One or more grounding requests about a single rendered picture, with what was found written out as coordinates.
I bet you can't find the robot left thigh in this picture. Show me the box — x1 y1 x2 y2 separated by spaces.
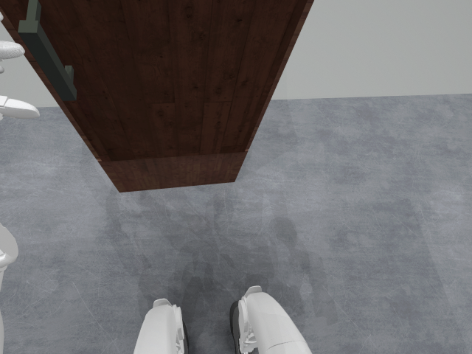
133 305 184 354

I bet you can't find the robot left hand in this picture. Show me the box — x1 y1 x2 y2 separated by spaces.
0 12 40 120

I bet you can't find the robot left upper arm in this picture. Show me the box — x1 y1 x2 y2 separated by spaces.
0 223 18 354

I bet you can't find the cupboard door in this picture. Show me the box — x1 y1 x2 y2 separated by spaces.
0 0 308 162

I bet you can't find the robot right foot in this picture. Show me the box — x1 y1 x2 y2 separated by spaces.
229 301 254 354

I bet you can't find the handle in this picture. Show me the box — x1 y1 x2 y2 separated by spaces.
18 0 77 101

